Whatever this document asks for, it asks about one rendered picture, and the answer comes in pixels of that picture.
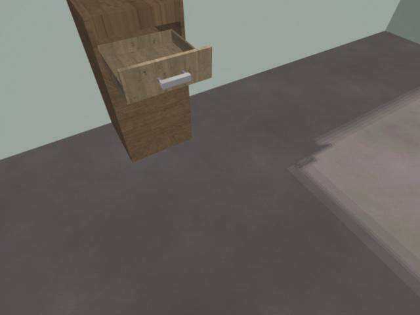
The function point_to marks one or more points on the handle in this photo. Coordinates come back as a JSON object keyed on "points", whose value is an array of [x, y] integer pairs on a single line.
{"points": [[176, 80]]}

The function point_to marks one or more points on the drawer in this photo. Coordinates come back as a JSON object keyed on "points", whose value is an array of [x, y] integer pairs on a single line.
{"points": [[135, 64]]}

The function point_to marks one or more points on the cabinet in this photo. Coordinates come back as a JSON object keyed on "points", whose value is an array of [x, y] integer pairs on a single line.
{"points": [[147, 126]]}

